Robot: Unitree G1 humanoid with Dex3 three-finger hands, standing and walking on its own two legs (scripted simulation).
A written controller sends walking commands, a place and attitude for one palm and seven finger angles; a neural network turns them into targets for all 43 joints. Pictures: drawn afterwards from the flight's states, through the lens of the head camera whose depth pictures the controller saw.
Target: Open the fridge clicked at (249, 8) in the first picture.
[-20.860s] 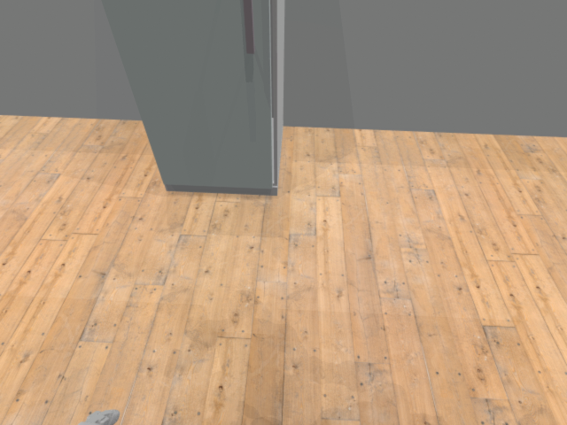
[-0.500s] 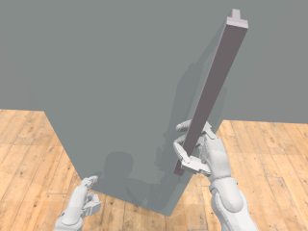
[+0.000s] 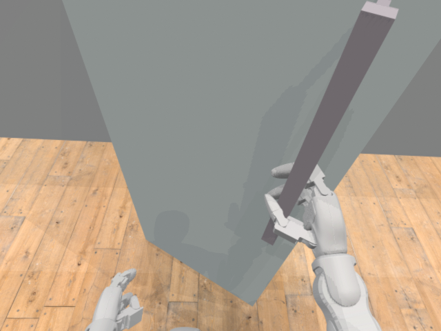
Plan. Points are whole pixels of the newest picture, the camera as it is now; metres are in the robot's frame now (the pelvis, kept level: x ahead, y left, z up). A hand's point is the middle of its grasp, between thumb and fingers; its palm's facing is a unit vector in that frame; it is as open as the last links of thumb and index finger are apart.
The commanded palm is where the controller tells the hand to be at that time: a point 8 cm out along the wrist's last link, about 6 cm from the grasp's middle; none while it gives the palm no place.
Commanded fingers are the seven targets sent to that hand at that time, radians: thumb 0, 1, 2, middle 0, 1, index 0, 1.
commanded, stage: walk backward, drawing the door open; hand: right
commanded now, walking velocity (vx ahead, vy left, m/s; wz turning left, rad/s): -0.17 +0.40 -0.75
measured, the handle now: (306, 161) +0.32 -0.06 +0.20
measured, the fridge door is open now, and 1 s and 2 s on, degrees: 30 55 74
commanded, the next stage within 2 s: stop walking and hold the door back in 1.48 s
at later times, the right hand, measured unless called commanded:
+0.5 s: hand (226, 264) +0.19 +0.03 +0.13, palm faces +0.17 +0.97 -0.14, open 7.1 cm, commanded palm +0.15 -0.01 +0.13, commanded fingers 0.00 -0.90 -0.90 0.45 1.40 0.45 1.40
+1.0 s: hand (149, 300) +0.13 +0.12 +0.13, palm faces +0.69 +0.69 -0.22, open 7.0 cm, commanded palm +0.08 +0.10 +0.13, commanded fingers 0.00 -0.90 -0.90 0.45 1.40 0.45 1.40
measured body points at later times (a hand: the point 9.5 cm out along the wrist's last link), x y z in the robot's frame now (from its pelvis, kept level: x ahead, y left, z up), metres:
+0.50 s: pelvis -0.05 +0.18 -0.02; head +0.00 +0.16 +0.42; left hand +0.20 +0.34 -0.11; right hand +0.17 -0.02 +0.13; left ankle +0.01 +0.27 -0.71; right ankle -0.08 +0.04 -0.74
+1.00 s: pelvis +0.01 +0.41 -0.01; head +0.05 +0.34 +0.43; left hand +0.29 +0.42 -0.10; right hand +0.09 +0.08 +0.14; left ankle +0.12 +0.43 -0.68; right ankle -0.11 +0.33 -0.73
